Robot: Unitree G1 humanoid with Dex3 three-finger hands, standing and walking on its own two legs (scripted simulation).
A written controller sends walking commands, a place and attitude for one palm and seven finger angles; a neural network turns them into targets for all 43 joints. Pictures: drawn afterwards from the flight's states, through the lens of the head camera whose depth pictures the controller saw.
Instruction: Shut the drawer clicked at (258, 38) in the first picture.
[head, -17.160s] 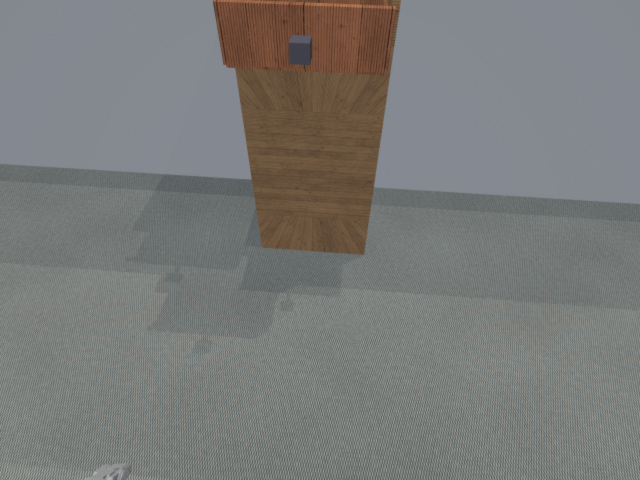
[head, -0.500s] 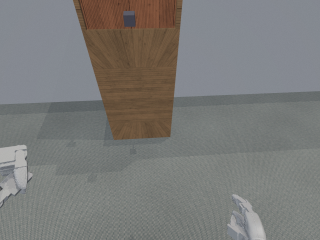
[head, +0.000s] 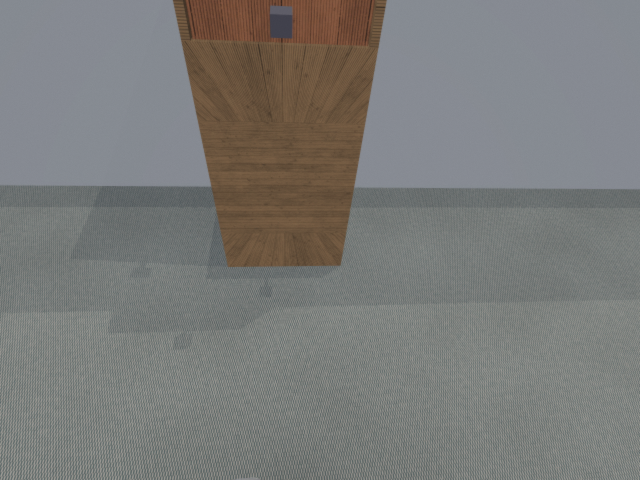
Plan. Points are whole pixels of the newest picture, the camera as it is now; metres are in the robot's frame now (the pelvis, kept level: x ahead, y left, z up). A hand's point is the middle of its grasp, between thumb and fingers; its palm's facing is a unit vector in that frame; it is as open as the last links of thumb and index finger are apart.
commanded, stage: let the arm hang, fingers relaxed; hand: left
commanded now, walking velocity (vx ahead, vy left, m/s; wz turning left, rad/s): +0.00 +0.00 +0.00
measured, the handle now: (281, 17) +0.91 +0.12 +0.16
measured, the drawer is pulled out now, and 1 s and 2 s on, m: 0.00 0.00 0.00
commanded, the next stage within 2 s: look to check the result in 0.78 s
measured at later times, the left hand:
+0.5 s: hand out of the picture +0.01 +0.23 -0.15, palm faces -0.01 -0.95 -0.32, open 7.1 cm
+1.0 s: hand out of the picture +0.10 +0.20 -0.14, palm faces -0.02 -0.95 -0.31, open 7.4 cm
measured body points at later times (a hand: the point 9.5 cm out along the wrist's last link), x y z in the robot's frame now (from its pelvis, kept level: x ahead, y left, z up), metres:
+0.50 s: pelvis +0.00 +0.00 +0.01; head +0.01 -0.02 +0.46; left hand +0.02 +0.28 -0.13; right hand +0.03 -0.25 -0.15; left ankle +0.06 +0.11 -0.73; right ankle +0.00 -0.12 -0.73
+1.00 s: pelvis +0.03 -0.03 +0.02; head +0.04 -0.04 +0.47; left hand +0.10 +0.25 -0.12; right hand +0.07 -0.30 -0.14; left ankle +0.06 +0.11 -0.73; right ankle +0.00 -0.12 -0.73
